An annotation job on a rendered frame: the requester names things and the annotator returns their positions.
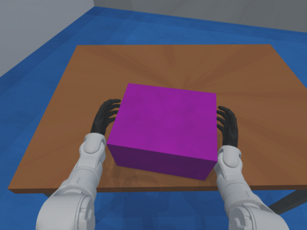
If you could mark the robot right forearm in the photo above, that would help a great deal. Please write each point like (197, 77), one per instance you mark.
(231, 184)

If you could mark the robot left forearm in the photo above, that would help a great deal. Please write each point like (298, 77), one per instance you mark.
(86, 174)

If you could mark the left robot hand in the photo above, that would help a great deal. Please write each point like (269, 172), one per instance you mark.
(102, 120)

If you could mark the robot left upper arm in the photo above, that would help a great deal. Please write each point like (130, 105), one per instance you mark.
(67, 212)

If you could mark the right robot hand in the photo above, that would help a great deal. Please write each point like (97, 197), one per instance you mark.
(230, 130)

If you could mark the robot right upper arm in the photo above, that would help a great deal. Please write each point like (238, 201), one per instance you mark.
(249, 218)

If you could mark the carton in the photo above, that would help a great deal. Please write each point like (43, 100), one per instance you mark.
(165, 130)

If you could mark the table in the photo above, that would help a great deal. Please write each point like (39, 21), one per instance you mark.
(252, 80)

